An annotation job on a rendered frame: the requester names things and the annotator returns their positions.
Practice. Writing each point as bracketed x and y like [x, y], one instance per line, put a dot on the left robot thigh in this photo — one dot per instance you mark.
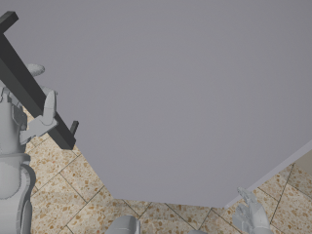
[124, 224]

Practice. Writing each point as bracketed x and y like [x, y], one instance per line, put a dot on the left robot hand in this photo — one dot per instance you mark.
[13, 139]

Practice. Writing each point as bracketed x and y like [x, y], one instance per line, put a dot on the right robot hand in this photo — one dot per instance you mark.
[249, 218]

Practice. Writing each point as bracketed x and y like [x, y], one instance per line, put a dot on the fridge door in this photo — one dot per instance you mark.
[178, 101]

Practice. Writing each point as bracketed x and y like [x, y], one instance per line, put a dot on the handle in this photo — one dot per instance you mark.
[17, 78]

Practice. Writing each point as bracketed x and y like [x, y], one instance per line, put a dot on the robot left forearm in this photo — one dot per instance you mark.
[17, 180]

